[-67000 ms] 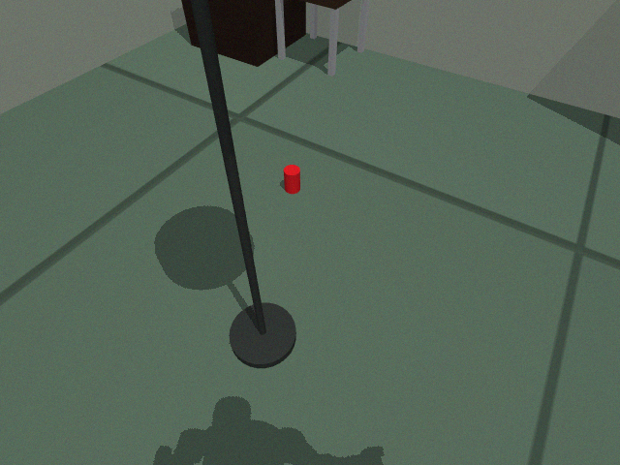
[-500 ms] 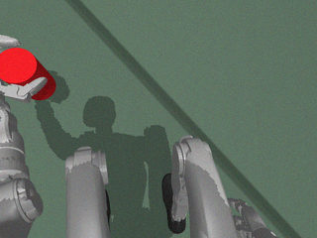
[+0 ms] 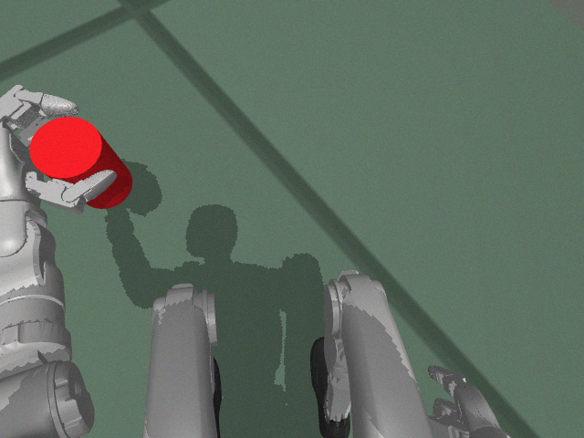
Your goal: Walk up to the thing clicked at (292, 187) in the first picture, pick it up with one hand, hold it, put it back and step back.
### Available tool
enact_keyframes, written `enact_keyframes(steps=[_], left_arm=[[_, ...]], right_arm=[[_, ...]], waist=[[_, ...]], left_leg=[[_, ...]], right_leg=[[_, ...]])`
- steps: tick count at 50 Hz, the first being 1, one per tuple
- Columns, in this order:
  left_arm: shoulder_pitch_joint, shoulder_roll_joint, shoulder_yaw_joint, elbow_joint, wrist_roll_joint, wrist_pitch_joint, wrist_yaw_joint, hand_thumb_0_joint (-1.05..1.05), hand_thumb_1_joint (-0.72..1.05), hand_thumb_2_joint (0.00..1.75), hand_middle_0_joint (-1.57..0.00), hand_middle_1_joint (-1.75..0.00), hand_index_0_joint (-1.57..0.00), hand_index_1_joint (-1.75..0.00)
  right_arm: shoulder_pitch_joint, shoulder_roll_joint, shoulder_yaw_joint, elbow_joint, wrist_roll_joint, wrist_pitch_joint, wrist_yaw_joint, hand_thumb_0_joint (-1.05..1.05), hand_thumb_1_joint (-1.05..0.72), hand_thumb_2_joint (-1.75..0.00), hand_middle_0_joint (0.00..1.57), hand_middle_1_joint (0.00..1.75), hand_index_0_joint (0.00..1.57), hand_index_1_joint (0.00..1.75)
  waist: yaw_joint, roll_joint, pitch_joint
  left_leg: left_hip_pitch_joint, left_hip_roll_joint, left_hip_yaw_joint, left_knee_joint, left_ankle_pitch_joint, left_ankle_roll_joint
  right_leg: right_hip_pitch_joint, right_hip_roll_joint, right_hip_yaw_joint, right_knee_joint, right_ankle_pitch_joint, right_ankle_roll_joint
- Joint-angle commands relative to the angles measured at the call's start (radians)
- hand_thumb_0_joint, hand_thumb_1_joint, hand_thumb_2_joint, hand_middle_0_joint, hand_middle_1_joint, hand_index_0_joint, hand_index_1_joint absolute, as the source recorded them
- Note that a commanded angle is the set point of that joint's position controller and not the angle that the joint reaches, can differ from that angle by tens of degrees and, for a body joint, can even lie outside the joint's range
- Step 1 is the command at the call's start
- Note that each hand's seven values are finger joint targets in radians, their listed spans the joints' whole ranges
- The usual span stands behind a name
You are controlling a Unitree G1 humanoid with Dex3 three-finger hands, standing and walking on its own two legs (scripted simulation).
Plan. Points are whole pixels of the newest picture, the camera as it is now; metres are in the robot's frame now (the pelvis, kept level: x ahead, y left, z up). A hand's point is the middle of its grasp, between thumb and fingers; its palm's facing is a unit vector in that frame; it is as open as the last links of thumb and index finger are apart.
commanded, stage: lift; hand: left
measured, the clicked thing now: (87, 167) +0.46 +0.25 -0.04
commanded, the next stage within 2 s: hold in 1.58 s
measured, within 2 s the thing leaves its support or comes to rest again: neither
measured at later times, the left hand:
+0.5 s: hand out of the picture +0.41 +0.23 +0.19, palm faces +0.24 -0.97 -0.03, open 10.2 cm
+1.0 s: hand out of the picture +0.40 +0.22 +0.29, palm faces +0.23 -0.97 -0.01, open 10.2 cm
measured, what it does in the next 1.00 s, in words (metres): rises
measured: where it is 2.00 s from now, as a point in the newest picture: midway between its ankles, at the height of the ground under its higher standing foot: (269, 417)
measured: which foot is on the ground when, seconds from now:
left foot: down 0.00-1.00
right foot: down 0.00-1.00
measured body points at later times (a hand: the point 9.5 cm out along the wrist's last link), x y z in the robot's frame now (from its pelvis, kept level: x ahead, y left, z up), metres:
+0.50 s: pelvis +0.03 +0.00 +0.15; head +0.17 +0.03 +0.58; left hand +0.40 +0.28 +0.19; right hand +0.20 -0.25 +0.04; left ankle +0.08 +0.13 -0.39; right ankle +0.10 -0.13 -0.39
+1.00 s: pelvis +0.06 +0.01 +0.25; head +0.14 +0.03 +0.69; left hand +0.38 +0.27 +0.30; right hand +0.21 -0.23 +0.14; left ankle +0.08 +0.13 -0.39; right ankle +0.10 -0.13 -0.39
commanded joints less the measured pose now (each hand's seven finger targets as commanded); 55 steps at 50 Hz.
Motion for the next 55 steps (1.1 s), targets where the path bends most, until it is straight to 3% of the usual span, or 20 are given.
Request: enact_keyframes(steps=[1, 4, 6, 11, 15, 18, 21, 24, 25, 27, 32, 36, 38, 39, 42, 43, 45, 46, 50, 55], left_arm=[[-0.294, 0.195, 0.001, -0.333, -0.039, -0.043, 0.006, 0.0, 0.06, 1.19, -1.24, -1.41, -1.29, -1.39], [-0.226, 0.179, 0.01, -0.387, -0.053, -0.012, 0.02, 0.0, 0.09, 1.21, -1.24, -1.42, -1.28, -1.4], [-0.208, 0.144, -0.026, -0.435, -0.052, 0.01, 0.031, 0.0, 0.09, 1.21, -1.24, -1.43, -1.29, -1.4], [-0.095, 0.123, -0.04, -0.541, -0.059, 0.07, 0.069, 0.0, 0.12, 1.23, -1.22, -1.41, -1.25, -1.39], [0.022, 0.08, -0.071, -0.607, -0.067, 0.11, 0.095, 0.0, 0.08, 1.24, -1.21, -1.41, -1.25, -1.4], [0.019, 0.077, -0.087, -0.715, -0.068, 0.126, 0.115, 0.0, 0.06, 1.23, -1.19, -1.41, -1.23, -1.39], [0.113, 0.044, -0.091, -0.657, -0.071, 0.141, 0.135, 0.0, 0.06, 1.23, -1.19, -1.4, -1.23, -1.38], [0.104, 0.014, -0.133, -0.69, -0.07, 0.136, 0.135, 0.0, 0.04, 1.23, -1.2, -1.4, -1.24, -1.39], [0.165, -0.007, -0.149, -0.638, -0.062, 0.143, 0.136, 0.0, 0.04, 1.22, -1.21, -1.4, -1.24, -1.39], [0.155, 0.005, -0.139, -0.635, -0.058, 0.138, 0.135, 0.0, 0.05, 1.22, -1.22, -1.4, -1.25, -1.39], [0.164, -0.029, -0.186, -0.658, -0.057, 0.13, 0.131, 0.0, 0.01, 1.21, -1.24, -1.41, -1.27, -1.4], [0.165, -0.017, -0.174, -0.682, -0.059, 0.113, 0.135, 0.0, -0.01, 1.21, -1.25, -1.41, -1.28, -1.41], [0.173, -0.032, -0.175, -0.675, -0.063, 0.111, 0.144, 0.0, -0.02, 1.2, -1.25, -1.4, -1.28, -1.39], [0.182, -0.056, -0.199, -0.678, -0.066, 0.108, 0.144, 0.0, -0.03, 1.19, -1.24, -1.4, -1.27, -1.39], [0.181, -0.031, -0.18, -0.669, -0.054, 0.106, 0.151, 0.0, -0.02, 1.19, -1.22, -1.39, -1.25, -1.38], [0.194, -0.052, -0.205, -0.652, -0.049, 0.106, 0.152, 0.0, -0.03, 1.18, -1.22, -1.38, -1.25, -1.37], [0.207, -0.06, -0.202, -0.64, -0.049, 0.106, 0.153, 0.0, 0.0, 1.2, -1.23, -1.39, -1.26, -1.38], [0.222, -0.054, -0.192, -0.654, -0.053, 0.102, 0.154, 0.0, 0.0, 1.19, -1.24, -1.39, -1.27, -1.38], [0.195, -0.073, -0.221, -0.662, -0.049, 0.096, 0.151, 0.0, 0.02, 1.18, -1.23, -1.38, -1.26, -1.37], [0.179, -0.065, -0.207, -0.675, -0.053, 0.083, 0.156, 0.0, 0.01, 1.19, -1.23, -1.39, -1.26, -1.38]], right_arm=[[0.11, -0.197, -0.08, -0.089, 0.014, -0.032, -0.027, 0.0, -0.92, -0.9, 0.2, 0.3, 0.2, 0.3], [0.094, -0.194, -0.086, -0.107, 0.027, -0.042, -0.037, 0.0, -0.92, -0.9, 0.2, 0.3, 0.2, 0.3], [0.098, -0.183, -0.089, -0.106, 0.033, -0.042, -0.041, 0.0, -0.91, -0.9, 0.2, 0.3, 0.2, 0.3], [0.079, -0.17, -0.093, -0.126, 0.052, -0.049, -0.058, 0.0, -0.91, -0.9, 0.2, 0.3, 0.2, 0.3], [0.072, -0.157, -0.097, -0.137, 0.063, -0.058, -0.069, 0.0, -0.91, -0.9, 0.2, 0.3, 0.2, 0.3], [0.075, -0.147, -0.1, -0.137, 0.065, -0.068, -0.078, 0.0, -0.91, -0.9, 0.2, 0.3, 0.2, 0.3], [0.067, -0.139, -0.097, -0.135, 0.065, -0.079, -0.083, 0.0, -0.91, -0.9, 0.2, 0.3, 0.2, 0.3], [0.06, -0.132, -0.096, -0.128, 0.063, -0.094, -0.084, 0.0, -0.91, -0.9, 0.2, 0.3, 0.2, 0.3], [0.064, -0.126, -0.093, -0.127, 0.063, -0.097, -0.084, 0.0, -0.91, -0.9, 0.2, 0.3, 0.2, 0.3], [0.06, -0.125, -0.092, -0.123, 0.063, -0.104, -0.083, 0.0, -0.91, -0.9, 0.2, 0.3, 0.2, 0.3], [0.068, -0.122, -0.089, -0.127, 0.061, -0.118, -0.078, 0.0, -0.91, -0.9, 0.2, 0.3, 0.2, 0.3], [0.067, -0.118, -0.085, -0.125, 0.057, -0.127, -0.073, 0.0, -0.92, -0.9, 0.2, 0.3, 0.2, 0.3], [0.08, -0.114, -0.083, -0.128, 0.055, -0.128, -0.076, 0.0, -0.91, -0.9, 0.2, 0.3, 0.2, 0.3], [0.072, -0.107, -0.079, -0.126, 0.054, -0.132, -0.076, 0.0, -0.92, -0.9, 0.2, 0.3, 0.2, 0.3], [0.082, -0.11, -0.083, -0.12, 0.048, -0.134, -0.078, 0.0, -0.92, -0.9, 0.2, 0.3, 0.2, 0.3], [0.078, -0.109, -0.081, -0.123, 0.047, -0.133, -0.078, 0.0, -0.91, -0.9, 0.2, 0.3, 0.2, 0.3], [0.091, -0.111, -0.082, -0.119, 0.044, -0.135, -0.078, 0.0, -0.92, -0.9, 0.2, 0.3, 0.2, 0.3], [0.087, -0.105, -0.078, -0.121, 0.043, -0.134, -0.077, 0.0, -0.92, -0.9, 0.2, 0.3, 0.2, 0.3], [0.084, -0.103, -0.08, -0.125, 0.041, -0.131, -0.073, 0.0, -0.92, -0.9, 0.2, 0.3, 0.2, 0.3], [0.083, -0.091, -0.072, -0.123, 0.04, -0.135, -0.073, 0.0, -0.92, -0.9, 0.2, 0.3, 0.2, 0.3]], waist=[[0.013, 0.148, -0.622], [0.021, 0.14, -0.631], [0.022, 0.158, -0.628], [0.04, 0.103, -0.596], [0.043, 0.076, -0.59], [0.034, 0.088, -0.584], [0.032, 0.045, -0.504], [0.029, 0.063, -0.463], [0.03, 0.049, -0.428], [0.037, 0.062, -0.395], [0.048, 0.083, -0.364], [0.068, 0.099, -0.352], [0.06, 0.069, -0.372], [0.058, 0.068, -0.341], [0.057, 0.061, -0.341], [0.057, 0.05, -0.324], [0.053, 0.042, -0.322], [0.072, 0.041, -0.32], [0.067, 0.051, -0.272], [0.071, 0.049, -0.281]], left_leg=[[0.505, -0.01, 0.03, -0.376, 0.056, 0.038], [0.574, -0.008, 0.028, -0.417, 0.083, 0.037], [0.616, -0.006, 0.025, -0.453, 0.086, 0.034], [0.684, -0.007, 0.033, -0.539, 0.088, 0.038], [0.768, -0.008, 0.045, -0.599, 0.17, 0.038], [0.851, -0.007, 0.049, -0.645, 0.236, 0.038], [0.893, -0.006, 0.045, -0.701, 0.268, 0.039], [0.954, -0.005, 0.044, -0.762, 0.261, 0.035], [0.967, -0.006, 0.044, -0.782, 0.262, 0.034], [1.011, -0.001, 0.034, -0.832, 0.247, 0.03], [1.126, 0.003, 0.029, -0.93, 0.276, 0.02], [1.202, 0.006, 0.025, -0.989, 0.308, 0.014], [1.224, 0.0, 0.04, -1.0, 0.35, 0.018], [1.221, -0.003, 0.048, -1.009, 0.347, 0.019], [1.259, 0.0, 0.051, -1.035, 0.379, 0.02], [1.259, -0.003, 0.056, -1.045, 0.364, 0.022], [1.287, 0.002, 0.048, -1.07, 0.393, 0.02], [1.292, -0.001, 0.056, -1.077, 0.413, 0.019], [1.334, 0.0, 0.056, -1.133, 0.387, 0.016], [1.371, -0.001, 0.064, -1.176, 0.386, 0.016]], right_leg=[[0.38, 0.025, -0.029, -0.305, 0.091, -0.063], [0.421, 0.023, -0.023, -0.351, 0.114, -0.061], [0.45, 0.021, -0.019, -0.38, 0.119, -0.062], [0.586, 0.022, -0.003, -0.5, 0.123, -0.055], [0.711, 0.024, 0.004, -0.582, 0.196, -0.05], [0.781, 0.027, 0.007, -0.643, 0.261, -0.047], [0.839, 0.03, 0.004, -0.697, 0.291, -0.044], [0.877, 0.032, 0.005, -0.747, 0.289, -0.045], [0.894, 0.032, 0.004, -0.77, 0.288, -0.044], [0.902, 0.031, 0.002, -0.803, 0.273, -0.045], [0.974, 0.03, -0.007, -0.877, 0.294, -0.047], [1.026, 0.031, -0.011, -0.916, 0.316, -0.048], [1.096, 0.032, -0.01, -0.951, 0.359, -0.045], [1.104, 0.03, -0.007, -0.966, 0.365, -0.044], [1.149, 0.033, -0.005, -0.996, 0.394, -0.043], [1.16, 0.031, -0.004, -1.01, 0.386, -0.042], [1.18, 0.033, -0.011, -1.021, 0.408, -0.043], [1.209, 0.033, -0.011, -1.031, 0.424, -0.042], [1.219, 0.038, -0.016, -1.074, 0.395, -0.041], [1.293, 0.036, -0.011, -1.119, 0.402, -0.039]])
